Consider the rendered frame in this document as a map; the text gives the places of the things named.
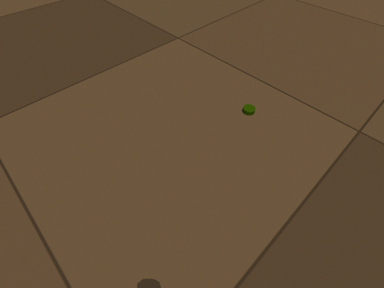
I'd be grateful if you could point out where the tin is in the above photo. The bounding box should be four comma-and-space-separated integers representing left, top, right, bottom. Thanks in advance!
242, 104, 256, 116

